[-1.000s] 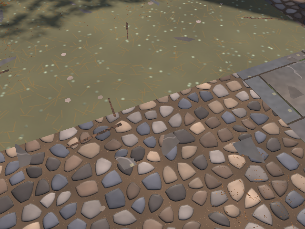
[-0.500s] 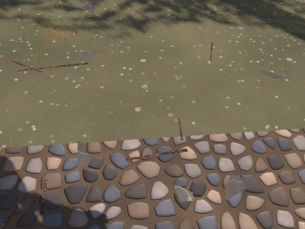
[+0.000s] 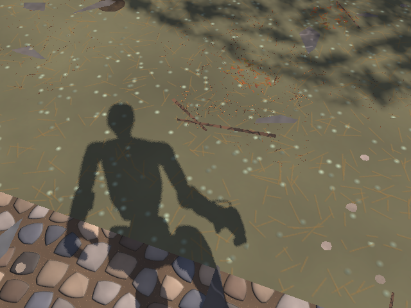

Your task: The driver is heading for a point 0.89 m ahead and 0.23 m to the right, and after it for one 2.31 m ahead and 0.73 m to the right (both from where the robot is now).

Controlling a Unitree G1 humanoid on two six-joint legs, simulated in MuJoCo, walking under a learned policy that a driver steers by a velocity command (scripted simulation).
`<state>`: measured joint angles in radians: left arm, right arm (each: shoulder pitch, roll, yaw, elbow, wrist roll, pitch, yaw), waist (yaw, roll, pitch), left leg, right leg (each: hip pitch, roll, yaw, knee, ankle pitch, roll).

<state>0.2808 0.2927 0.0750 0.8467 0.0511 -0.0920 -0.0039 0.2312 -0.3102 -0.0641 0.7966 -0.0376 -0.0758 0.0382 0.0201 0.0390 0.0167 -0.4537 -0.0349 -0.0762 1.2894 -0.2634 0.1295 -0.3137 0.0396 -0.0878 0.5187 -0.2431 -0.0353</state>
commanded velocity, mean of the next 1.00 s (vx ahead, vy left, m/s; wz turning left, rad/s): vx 0.95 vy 0.00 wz -0.49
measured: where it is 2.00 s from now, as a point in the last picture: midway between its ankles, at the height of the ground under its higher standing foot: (254, 147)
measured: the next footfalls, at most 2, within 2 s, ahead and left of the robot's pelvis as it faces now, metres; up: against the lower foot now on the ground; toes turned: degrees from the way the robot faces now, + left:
left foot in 0.30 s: +0.47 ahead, +0.13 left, +0.00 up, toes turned +3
right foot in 0.74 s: +0.88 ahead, -0.05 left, +0.00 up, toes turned -23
